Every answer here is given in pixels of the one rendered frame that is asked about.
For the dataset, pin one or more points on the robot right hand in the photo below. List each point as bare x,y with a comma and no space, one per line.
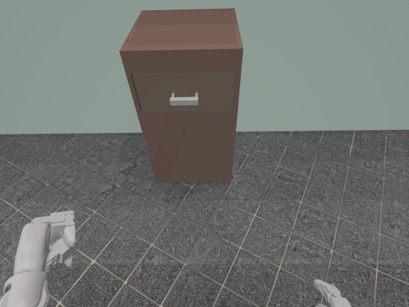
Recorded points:
331,294

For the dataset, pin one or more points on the handle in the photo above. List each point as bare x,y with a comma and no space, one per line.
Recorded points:
183,101

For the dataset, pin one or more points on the robot left forearm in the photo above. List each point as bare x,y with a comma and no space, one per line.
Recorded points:
26,289

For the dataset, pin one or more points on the cabinet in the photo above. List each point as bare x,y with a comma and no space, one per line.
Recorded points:
186,146

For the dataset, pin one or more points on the drawer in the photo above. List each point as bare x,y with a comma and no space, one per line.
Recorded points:
215,90

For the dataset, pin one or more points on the robot left hand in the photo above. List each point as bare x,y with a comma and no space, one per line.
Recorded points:
36,240

